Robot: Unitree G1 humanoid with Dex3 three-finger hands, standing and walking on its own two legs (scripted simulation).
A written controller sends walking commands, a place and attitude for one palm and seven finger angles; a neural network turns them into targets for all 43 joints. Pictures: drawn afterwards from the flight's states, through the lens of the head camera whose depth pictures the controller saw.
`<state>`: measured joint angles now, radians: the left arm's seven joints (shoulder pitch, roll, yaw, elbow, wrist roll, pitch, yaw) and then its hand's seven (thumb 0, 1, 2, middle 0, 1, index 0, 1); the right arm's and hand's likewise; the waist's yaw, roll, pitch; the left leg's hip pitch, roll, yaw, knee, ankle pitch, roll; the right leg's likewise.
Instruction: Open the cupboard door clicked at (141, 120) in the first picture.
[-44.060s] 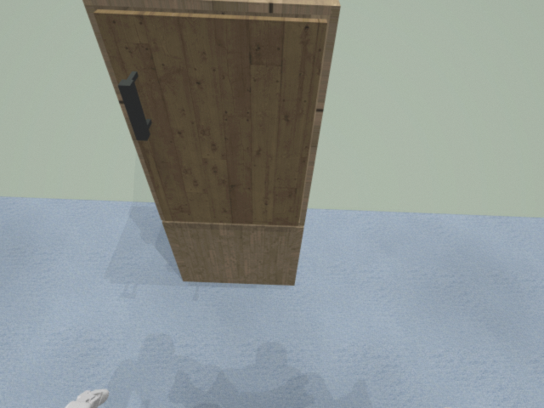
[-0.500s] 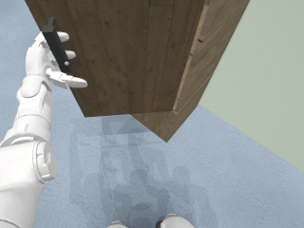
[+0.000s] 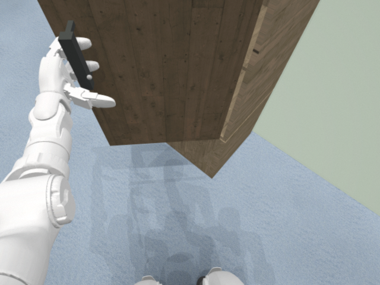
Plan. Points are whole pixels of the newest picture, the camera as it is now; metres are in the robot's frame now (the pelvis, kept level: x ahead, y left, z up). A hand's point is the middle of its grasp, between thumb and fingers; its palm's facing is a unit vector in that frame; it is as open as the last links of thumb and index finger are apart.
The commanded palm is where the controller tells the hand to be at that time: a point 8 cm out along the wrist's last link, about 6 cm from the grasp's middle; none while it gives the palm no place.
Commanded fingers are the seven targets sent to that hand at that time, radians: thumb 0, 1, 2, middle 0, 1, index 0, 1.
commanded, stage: close the thumb around the handle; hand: left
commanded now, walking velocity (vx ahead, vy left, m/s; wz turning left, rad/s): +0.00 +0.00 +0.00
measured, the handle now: (79, 57) +0.57 +0.19 +0.12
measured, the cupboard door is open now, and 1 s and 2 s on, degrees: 46 48 87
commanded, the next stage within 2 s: pull the door open along its arc in 0.68 s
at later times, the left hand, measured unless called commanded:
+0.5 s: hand (88, 77) +0.51 +0.17 +0.11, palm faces +0.03 -1.00 -0.01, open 7.3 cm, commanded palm +0.49 +0.21 +0.11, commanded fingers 0.00 0.90 0.90 -0.40 -1.35 -0.40 -1.35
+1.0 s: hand (88, 82) +0.50 +0.17 +0.11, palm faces +0.02 -1.00 +0.00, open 5.9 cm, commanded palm +0.45 +0.22 +0.11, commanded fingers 0.00 0.90 0.90 -0.40 -1.35 -0.40 -1.35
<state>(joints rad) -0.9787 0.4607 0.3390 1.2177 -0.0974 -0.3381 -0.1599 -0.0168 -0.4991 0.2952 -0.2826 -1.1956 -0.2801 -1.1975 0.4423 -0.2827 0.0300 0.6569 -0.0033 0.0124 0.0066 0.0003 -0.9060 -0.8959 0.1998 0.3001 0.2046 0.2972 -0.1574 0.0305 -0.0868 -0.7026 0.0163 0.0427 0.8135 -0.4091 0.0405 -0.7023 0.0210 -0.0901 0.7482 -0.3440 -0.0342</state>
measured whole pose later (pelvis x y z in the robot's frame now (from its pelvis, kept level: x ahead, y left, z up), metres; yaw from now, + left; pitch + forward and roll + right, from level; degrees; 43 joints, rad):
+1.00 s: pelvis +0.00 +0.00 +0.00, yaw -1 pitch +16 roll -2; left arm -0.85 0.43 0.37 1.12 -0.11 -0.34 -0.18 0.00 0.71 0.76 -0.35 -1.35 -0.35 -1.35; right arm 0.45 -0.28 0.02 0.63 0.01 0.03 0.01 0.00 -0.91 -0.90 0.20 0.30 0.20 0.30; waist -0.15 0.04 -0.11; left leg -0.66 0.02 0.07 0.79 -0.41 0.04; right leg -0.67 0.03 -0.06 0.73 -0.34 -0.03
